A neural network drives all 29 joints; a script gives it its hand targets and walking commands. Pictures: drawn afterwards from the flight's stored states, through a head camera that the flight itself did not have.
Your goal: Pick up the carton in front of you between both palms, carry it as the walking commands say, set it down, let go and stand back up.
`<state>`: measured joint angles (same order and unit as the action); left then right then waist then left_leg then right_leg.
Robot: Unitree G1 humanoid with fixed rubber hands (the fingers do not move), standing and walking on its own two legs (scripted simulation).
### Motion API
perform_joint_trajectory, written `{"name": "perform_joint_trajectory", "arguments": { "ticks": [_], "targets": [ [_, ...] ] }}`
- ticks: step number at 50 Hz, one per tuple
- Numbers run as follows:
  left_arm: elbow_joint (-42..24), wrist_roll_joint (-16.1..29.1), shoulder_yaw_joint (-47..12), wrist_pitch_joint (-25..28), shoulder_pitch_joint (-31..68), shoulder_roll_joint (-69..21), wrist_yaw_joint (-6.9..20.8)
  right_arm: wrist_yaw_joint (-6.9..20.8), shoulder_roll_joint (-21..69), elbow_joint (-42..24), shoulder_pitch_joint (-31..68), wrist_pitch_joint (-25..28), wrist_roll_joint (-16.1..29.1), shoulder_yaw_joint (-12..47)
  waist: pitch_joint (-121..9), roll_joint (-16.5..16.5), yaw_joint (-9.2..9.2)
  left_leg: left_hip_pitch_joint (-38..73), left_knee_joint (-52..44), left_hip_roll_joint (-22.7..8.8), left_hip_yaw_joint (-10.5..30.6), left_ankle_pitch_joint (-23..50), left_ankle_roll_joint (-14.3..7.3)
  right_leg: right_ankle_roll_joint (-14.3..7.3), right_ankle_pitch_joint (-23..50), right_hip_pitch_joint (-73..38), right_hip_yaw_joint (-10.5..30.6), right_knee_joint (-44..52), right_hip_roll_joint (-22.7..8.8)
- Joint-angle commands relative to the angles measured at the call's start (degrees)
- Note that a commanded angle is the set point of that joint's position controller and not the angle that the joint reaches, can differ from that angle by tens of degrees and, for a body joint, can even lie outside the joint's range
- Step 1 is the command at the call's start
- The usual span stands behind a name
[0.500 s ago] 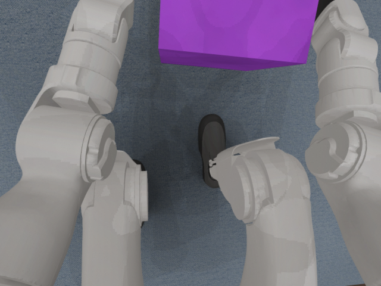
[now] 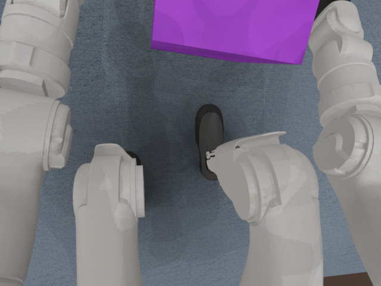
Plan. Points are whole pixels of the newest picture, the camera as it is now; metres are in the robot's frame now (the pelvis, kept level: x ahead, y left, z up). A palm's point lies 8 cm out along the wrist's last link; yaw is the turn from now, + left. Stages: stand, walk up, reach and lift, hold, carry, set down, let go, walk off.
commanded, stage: set down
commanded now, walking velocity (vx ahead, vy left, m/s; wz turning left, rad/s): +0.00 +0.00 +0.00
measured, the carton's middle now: out of the picture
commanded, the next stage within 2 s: let go in 1.08 s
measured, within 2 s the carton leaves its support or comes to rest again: neither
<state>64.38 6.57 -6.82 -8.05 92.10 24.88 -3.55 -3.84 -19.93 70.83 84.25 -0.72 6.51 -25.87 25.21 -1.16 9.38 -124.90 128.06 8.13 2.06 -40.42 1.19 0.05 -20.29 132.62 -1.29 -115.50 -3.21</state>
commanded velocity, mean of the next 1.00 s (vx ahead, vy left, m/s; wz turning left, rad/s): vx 0.00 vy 0.00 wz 0.00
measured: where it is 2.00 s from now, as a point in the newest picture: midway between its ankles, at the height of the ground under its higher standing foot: (169, 177)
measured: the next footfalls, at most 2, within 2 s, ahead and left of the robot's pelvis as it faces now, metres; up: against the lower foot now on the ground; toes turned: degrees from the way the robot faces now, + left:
none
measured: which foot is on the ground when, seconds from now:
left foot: down 0.00-1.00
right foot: down 0.00-1.00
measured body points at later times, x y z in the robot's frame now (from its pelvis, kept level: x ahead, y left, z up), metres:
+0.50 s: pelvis +0.01 +0.00 +0.07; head +0.36 -0.04 +0.36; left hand +0.63 +0.07 -0.04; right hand +0.51 -0.30 -0.05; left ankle +0.08 +0.11 -0.35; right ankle +0.17 -0.13 -0.35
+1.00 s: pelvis +0.04 -0.01 +0.20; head +0.36 -0.03 +0.52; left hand +0.63 +0.08 +0.11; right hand +0.50 -0.31 +0.10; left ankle +0.07 +0.11 -0.35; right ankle +0.17 -0.13 -0.35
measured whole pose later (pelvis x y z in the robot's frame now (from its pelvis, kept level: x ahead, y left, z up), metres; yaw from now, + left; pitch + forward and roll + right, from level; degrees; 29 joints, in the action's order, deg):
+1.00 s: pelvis +0.04 -0.01 +0.20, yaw +0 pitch +48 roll +1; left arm 55.2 -0.9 6.9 -14.6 74.6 20.9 0.3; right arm -3.9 -10.7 40.3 59.3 -12.7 3.8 -23.7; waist -3.8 3.1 10.5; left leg -99.7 83.1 4.8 1.7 -31.3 0.2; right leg 0.2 -15.6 107.2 0.8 -74.9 -0.4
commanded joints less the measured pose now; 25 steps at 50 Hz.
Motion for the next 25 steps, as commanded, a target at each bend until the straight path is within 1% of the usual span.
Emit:
{"name": "perform_joint_trajectory", "arguments": {
  "ticks": [1,3,5,7,10,11,13,15,17,19,22,25],
  "targets": [
    [-8.5,3.8,-2.6,1.2,21.0,-0.2,0.8,-0.6,-7.4,-7.2,9.0,1.7,1.6,1.1,-66.5,15.5,9.7,15.9,-15.5,-6.3,2.3,17.5,0.9,0.3,20.6,-44.4,0.8,0.5,0.7],
    [-8.0,3.7,-1.9,0.9,19.9,1.2,0.7,-0.8,-7.7,-9.1,8.8,1.3,2.3,1.6,-69.9,14.9,9.44,15.9,-15.7,-6.0,1.3,16.9,1.0,0.3,21.8,-48.1,0.7,0.9,0.9],
    [-8.0,2.8,-0.6,0.4,19.0,2.7,0.3,-1.3,-7.9,-12.1,8.5,0.6,3.0,2.2,-74.5,14.2,8.54,16.3,-16.1,-5.5,-0.1,15.8,0.9,0.3,22.8,-52.7,0.6,1.5,1.3],
    [-9.6,1.5,1.0,-0.3,18.8,4.0,-0.2,-2.0,-7.7,-16.0,8.2,-0.5,3.7,3.1,-80.4,13.5,7.61,17.0,-16.8,-4.8,-1.5,14.5,0.7,0.5,23.4,-58.1,0.4,2.4,1.9],
    [-13.8,0.1,3.1,-2.0,19.5,4.6,-1.1,-3.3,-7.4,-23.4,7.2,-3.0,4.2,3.8,-90.0,12.0,7.22,18.8,-19.1,-3.3,-3.4,11.8,0.0,0.9,23.0,-67.1,-0.4,4.7,3.0],
    [-14.1,-0.3,4.1,-2.7,19.3,4.9,-1.3,-3.7,-7.1,-24.7,6.6,-4.0,4.0,4.0,-90.9,11.1,6.98,18.7,-20.1,-2.9,-3.8,10.2,-0.2,1.1,21.7,-68.6,-0.7,5.7,3.3],
    [-12.9,-1.1,6.4,-4.0,17.9,5.4,-1.4,-4.3,-5.8,-25.9,5.5,-6.0,3.2,4.5,-88.3,9.2,6.16,17.4,-22.1,-2.4,-4.2,6.8,-0.9,1.6,17.4,-67.8,-1.2,8.0,3.8],
    [-10.0,-2.2,8.6,-4.6,15.7,5.5,-1.1,-4.5,-3.9,-25.9,4.6,-7.2,2.3,5.2,-83.0,7.3,4.96,15.0,-24.1,-2.4,-4.1,4.6,-1.6,2.0,13.7,-64.9,-1.6,10.1,4.1],
    [-7.8,-3.1,10.3,-4.6,13.4,5.2,-0.4,-4.4,-2.1,-26.3,3.7,-7.7,1.6,5.6,-79.8,5.7,4.01,13.2,-25.8,-2.3,-3.9,4.5,-2.0,2.4,12.7,-63.3,-1.9,11.6,4.3],
    [-6.3,-3.8,11.3,-4.2,11.7,4.8,0.2,-4.1,-0.8,-26.8,2.7,-7.9,0.7,5.5,-78.5,4.6,3.53,12.0,-27.3,-2.2,-3.9,5.1,-2.1,2.8,13.4,-62.9,-1.9,13.0,4.3],
    [-5.8,-4.6,12.2,-3.7,9.9,4.2,0.9,-3.6,0.3,-27.8,0.8,-8.0,-0.5,4.8,-78.8,4.3,3.52,12.3,-29.7,-2.1,-3.9,6.4,-1.9,3.0,15.0,-63.1,-2.0,15.2,4.5],
    [-7.2,-5.1,12.2,-3.6,8.9,3.6,1.4,-3.2,0.5,-29.2,-1.6,-8.3,-1.4,3.7,-81.5,5.6,4.14,15.3,-32.4,-1.9,-3.9,8.1,-1.5,3.1,16.8,-63.6,-2.4,17.7,4.6]
  ]
}}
